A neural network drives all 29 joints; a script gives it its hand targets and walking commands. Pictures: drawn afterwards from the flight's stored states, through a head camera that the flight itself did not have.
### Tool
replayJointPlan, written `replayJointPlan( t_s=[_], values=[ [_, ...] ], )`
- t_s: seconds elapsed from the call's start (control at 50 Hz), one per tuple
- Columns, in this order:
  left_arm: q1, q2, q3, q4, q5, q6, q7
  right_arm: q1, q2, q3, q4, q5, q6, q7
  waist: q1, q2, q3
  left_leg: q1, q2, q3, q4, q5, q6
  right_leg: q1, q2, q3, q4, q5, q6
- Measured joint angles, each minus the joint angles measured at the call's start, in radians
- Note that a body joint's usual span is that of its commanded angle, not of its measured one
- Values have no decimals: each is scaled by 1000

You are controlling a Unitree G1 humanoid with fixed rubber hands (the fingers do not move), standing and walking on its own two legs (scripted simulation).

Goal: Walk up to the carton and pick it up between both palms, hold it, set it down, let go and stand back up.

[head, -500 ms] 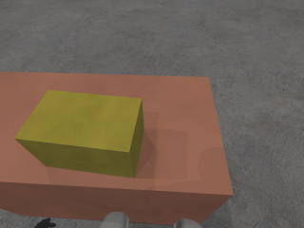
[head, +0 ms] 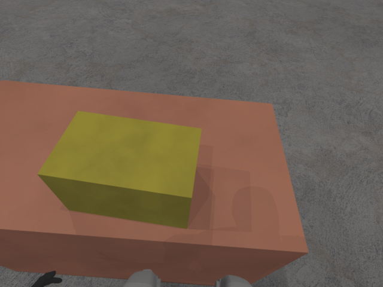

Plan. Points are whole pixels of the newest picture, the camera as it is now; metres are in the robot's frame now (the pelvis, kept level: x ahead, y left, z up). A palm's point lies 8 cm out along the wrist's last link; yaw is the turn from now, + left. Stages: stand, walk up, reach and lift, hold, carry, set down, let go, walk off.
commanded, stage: walk up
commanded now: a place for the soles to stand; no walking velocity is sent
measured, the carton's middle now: (133, 170) +0.36 +0.14 -0.01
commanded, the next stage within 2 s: none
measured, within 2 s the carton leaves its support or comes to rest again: neither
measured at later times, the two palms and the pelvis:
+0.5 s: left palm out of the picture +0.03 +0.25 -0.09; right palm out of the picture +0.07 -0.37 -0.11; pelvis -0.01 -0.05 +0.00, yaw +0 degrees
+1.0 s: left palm out of the picture +0.11 +0.30 -0.09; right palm out of the picture +0.00 -0.34 -0.10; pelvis -0.01 -0.02 -0.01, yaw +0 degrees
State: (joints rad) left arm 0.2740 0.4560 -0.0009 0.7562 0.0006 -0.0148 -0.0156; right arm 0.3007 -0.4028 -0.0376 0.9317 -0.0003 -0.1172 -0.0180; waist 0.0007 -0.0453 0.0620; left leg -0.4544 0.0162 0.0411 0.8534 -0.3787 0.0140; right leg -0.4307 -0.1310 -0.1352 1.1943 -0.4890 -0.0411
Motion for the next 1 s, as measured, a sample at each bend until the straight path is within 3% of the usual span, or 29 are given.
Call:
replayJointPlan(
  t_s=[0.12,0.2,0.26,0.32,0.42,0.52,0.62,0.68,0.8,0.92,1.0],
  values=[
    [-82,8,0,0,0,3,-2,57,0,0,14,0,13,-2,0,-1,12,15,6,-1,5,0,-2,-1,0,2,-29,-30,0],
    [-85,12,0,0,0,-5,-13,55,-4,0,0,0,31,-2,1,-2,11,-3,17,7,32,-12,-3,9,1,3,-221,-46,0],
    [-50,-6,-1,1,0,-29,-13,37,-4,0,13,0,64,-3,1,21,9,-21,27,-26,167,-78,8,11,21,-19,-208,-32,-5],
    [11,-40,-1,2,0,-43,-13,7,-8,0,34,0,71,-3,1,26,-15,-22,12,-57,353,-26,8,12,18,-25,-239,-22,-6],
    [88,-76,-1,4,0,-51,1,-52,-12,0,28,0,64,-2,1,27,-8,-24,-3,-69,430,30,8,22,18,-26,-310,23,-7],
    [125,-84,-1,4,0,-49,17,-117,-12,0,12,0,69,-1,0,28,22,-26,-10,-69,347,25,6,36,19,-27,-321,32,-7],
    [130,-68,0,4,0,-46,17,-141,-12,0,-14,0,58,5,0,28,22,-26,9,-39,153,-106,10,37,18,-28,-321,35,-7],
    [121,-43,0,5,0,-35,9,-128,-13,-1,-16,0,28,6,0,23,24,2,5,-24,-7,-31,21,37,5,-26,-291,19,-7],
    [45,1,0,3,0,15,-3,-39,11,-1,5,0,11,6,0,0,13,4,-7,-17,20,-8,8,19,-3,-14,-45,-2,-7],
    [-37,21,0,4,0,-2,-5,42,11,-1,10,0,12,5,0,-6,17,7,-4,-21,-3,12,2,19,-3,-9,-33,-9,-7],
    [-68,19,0,4,0,-1,-5,60,10,-1,10,0,24,5,1,-7,22,7,2,-20,13,6,-6,18,-3,-9,-92,-87,-7]
  ],
)
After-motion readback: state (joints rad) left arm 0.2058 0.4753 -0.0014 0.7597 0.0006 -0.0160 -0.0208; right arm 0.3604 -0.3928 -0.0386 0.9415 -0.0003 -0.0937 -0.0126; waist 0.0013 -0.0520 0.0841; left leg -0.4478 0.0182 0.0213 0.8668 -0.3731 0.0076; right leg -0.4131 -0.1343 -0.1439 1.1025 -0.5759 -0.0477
